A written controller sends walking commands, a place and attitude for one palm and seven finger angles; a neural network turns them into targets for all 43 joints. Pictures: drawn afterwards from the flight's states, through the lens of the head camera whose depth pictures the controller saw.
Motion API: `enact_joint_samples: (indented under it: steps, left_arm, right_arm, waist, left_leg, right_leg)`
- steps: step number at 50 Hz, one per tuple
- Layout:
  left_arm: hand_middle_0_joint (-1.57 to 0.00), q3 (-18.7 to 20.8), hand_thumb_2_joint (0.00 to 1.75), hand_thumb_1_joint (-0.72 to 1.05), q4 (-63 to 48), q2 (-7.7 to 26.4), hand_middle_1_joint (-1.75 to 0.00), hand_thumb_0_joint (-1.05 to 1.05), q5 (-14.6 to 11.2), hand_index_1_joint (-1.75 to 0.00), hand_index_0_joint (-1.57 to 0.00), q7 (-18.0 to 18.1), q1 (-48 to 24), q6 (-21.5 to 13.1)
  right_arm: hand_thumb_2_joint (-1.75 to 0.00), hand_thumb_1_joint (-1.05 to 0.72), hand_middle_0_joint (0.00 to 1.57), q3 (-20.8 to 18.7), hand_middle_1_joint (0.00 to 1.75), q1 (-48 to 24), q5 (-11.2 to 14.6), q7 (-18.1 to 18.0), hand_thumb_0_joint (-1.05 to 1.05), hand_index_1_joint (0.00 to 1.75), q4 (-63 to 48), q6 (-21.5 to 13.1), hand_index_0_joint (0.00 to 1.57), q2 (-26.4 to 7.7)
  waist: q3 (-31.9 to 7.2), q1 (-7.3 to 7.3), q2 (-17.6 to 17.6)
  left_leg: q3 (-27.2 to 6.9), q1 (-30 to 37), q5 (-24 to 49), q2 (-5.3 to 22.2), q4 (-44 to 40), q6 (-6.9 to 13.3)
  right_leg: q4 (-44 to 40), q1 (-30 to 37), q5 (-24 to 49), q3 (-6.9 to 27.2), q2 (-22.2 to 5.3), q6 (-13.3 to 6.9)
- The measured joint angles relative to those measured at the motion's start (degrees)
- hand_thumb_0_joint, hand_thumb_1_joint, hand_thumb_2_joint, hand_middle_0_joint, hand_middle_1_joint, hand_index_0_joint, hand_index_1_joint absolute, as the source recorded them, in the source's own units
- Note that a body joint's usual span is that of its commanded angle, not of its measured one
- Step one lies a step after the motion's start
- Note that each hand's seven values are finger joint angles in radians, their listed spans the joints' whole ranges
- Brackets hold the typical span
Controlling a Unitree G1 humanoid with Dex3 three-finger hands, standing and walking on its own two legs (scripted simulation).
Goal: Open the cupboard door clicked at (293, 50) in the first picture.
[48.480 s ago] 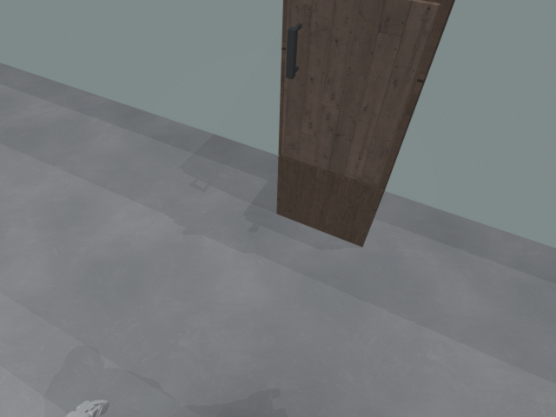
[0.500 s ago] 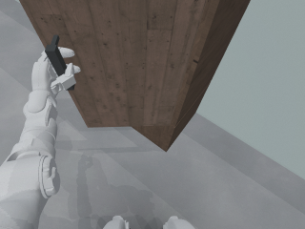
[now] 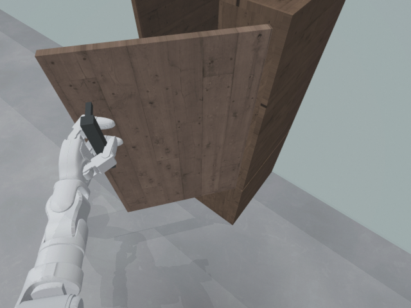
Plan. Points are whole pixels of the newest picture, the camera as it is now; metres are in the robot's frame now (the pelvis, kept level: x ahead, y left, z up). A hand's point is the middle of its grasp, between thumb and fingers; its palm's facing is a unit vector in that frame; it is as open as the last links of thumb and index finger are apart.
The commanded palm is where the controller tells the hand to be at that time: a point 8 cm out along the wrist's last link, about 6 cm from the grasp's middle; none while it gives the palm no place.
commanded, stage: pull the door open along its arc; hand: left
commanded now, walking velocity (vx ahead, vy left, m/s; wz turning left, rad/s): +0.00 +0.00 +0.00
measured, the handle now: (100, 137) +0.44 +0.21 +0.08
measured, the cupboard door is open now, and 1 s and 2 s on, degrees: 52 83 84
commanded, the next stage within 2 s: open thumb and fingers to let go in 0.48 s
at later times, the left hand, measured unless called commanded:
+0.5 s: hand (164, 228) +0.24 +0.07 +0.08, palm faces +0.37 -0.93 -0.02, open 5.9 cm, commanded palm +0.18 +0.11 +0.08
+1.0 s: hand (167, 225) +0.25 +0.06 +0.08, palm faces +0.44 -0.90 -0.01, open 10.6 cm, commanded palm +0.20 +0.11 +0.08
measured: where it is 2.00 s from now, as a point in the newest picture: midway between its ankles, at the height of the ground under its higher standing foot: outside the picture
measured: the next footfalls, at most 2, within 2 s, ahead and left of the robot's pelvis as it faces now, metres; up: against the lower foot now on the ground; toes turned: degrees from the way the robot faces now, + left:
none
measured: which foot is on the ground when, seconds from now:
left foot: down 0.00-1.00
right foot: down 0.00-1.00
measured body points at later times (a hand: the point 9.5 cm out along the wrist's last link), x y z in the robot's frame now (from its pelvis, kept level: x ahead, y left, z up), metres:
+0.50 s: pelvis +0.01 -0.03 +0.01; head +0.00 -0.05 +0.45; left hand +0.22 +0.11 +0.09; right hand +0.22 -0.22 -0.07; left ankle -0.01 +0.09 -0.71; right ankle -0.03 -0.11 -0.71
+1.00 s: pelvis -0.02 -0.06 +0.01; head -0.01 -0.08 +0.45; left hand +0.22 +0.11 +0.09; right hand +0.17 -0.27 -0.10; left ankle -0.01 +0.09 -0.71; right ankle -0.03 -0.11 -0.71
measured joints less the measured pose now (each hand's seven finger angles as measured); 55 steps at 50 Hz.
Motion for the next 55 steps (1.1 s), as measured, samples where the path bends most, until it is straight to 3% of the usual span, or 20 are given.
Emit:
enact_joint_samples:
  steps: [4, 10, 17, 21, 27, 38, 46, 55]
  left_arm:
    - [-0.36, -4.65, 0.75, 0.72, -12.39, -6.66, -1.35, 0.02, 0.87, -1.35, -0.37, 9.29, 8.45, 2.49]
    - [-0.35, -13.58, 0.75, 0.70, -27.37, -15.21, -1.35, 0.02, 7.46, -1.35, -0.39, 25.45, 19.77, 6.99]
    - [-0.37, -23.22, 0.74, 0.69, -37.54, -19.86, -1.35, 0.00, 13.72, -1.35, -0.40, 35.62, 30.79, 12.67]
    - [-0.37, -26.65, 0.72, 0.68, -41.95, -21.00, -1.35, 0.01, 15.53, -1.35, -0.40, 36.80, 37.01, 14.34]
    - [-0.36, -30.49, 0.72, 0.67, -45.58, -18.66, -1.34, 0.01, 16.39, -1.35, -0.40, 36.82, 41.93, 14.31]
    - [-0.37, -27.56, 0.77, 0.60, -39.41, -20.62, -1.33, 0.02, 15.74, -1.33, -0.38, 39.47, 35.08, 11.77]
    - [-0.35, -25.17, 0.62, 0.25, -35.76, -19.60, -1.28, 0.02, 14.44, -1.28, -0.36, 37.71, 32.38, 9.12]
    - [-0.31, -25.61, 0.40, -0.27, -34.17, -20.41, -1.21, 0.01, 14.09, -1.21, -0.33, 37.84, 31.43, 8.33]
  right_arm:
    - [-0.90, -0.91, 0.20, -0.39, 0.30, -2.64, -0.59, 0.64, 0.01, 0.30, -0.53, -1.67, 0.20, 0.55]
    - [-0.90, -0.91, 0.20, 0.16, 0.30, -8.36, -2.82, 1.61, 0.01, 0.30, -1.81, -1.53, 0.20, 2.01]
    - [-0.90, -0.91, 0.20, 1.48, 0.30, -12.27, -4.53, 0.66, 0.01, 0.30, -4.34, 1.06, 0.20, 4.19]
    - [-0.90, -0.91, 0.20, 2.01, 0.30, -12.44, -4.94, 0.65, 0.01, 0.30, -5.10, 2.35, 0.20, 5.11]
    - [-0.90, -0.91, 0.20, 2.19, 0.30, -11.60, -5.30, 0.58, 0.01, 0.30, -4.88, 2.53, 0.20, 4.83]
    - [-0.90, -0.91, 0.20, 0.75, 0.30, -9.60, -5.61, -1.03, 0.01, 0.30, -0.58, 0.36, 0.20, 2.54]
    - [-0.90, -0.91, 0.20, 0.53, 0.30, -9.40, -5.47, -1.94, 0.01, 0.30, 0.28, -0.08, 0.20, 2.41]
    - [-0.90, -0.91, 0.20, 0.38, 0.30, -9.85, -5.40, -1.73, 0.01, 0.30, -0.04, -0.68, 0.20, 2.56]
  waist:
    - [0.24, 1.95, 0.08]
    - [0.71, 3.73, -0.40]
    - [1.10, 4.27, -0.34]
    - [0.76, 4.27, -0.29]
    - [1.28, 3.55, 0.43]
    - [2.12, 4.52, 0.51]
    - [2.84, 4.18, 0.44]
    - [2.78, 4.38, 0.47]
  left_leg:
    - [-0.20, 2.10, 0.20, -0.47, -0.89, -0.06]
    - [-0.85, 4.83, 0.44, -1.22, -1.53, -0.37]
    - [-2.23, 8.70, 0.47, -1.39, -2.38, -1.23]
    - [-2.65, 10.48, 0.31, -1.08, -2.81, -1.89]
    - [-3.91, 11.31, -0.04, -0.75, -2.17, -2.87]
    - [-5.88, 9.40, 1.83, -1.29, -2.26, -3.54]
    - [-6.09, 9.76, 3.16, -1.19, -3.72, -2.89]
    - [-5.63, 9.98, 3.67, -1.40, -4.32, -3.24]
  right_leg:
    - [-0.58, 2.11, -0.11, -0.19, -0.40, 0.07]
    - [-0.24, 4.75, -0.79, -0.87, -1.10, -0.20]
    - [-0.91, 9.02, -1.44, -2.20, -1.13, -1.03]
    - [-1.25, 10.82, -1.78, -2.57, -0.76, -1.68]
    - [-0.62, 12.03, -2.62, -3.79, -0.36, -2.65]
    - [0.70, 10.20, -2.47, -5.79, -0.79, -3.87]
    - [-0.57, 10.32, -1.07, -5.59, -0.40, -4.22]
    - [-1.02, 10.30, -0.38, -4.97, -0.62, -3.65]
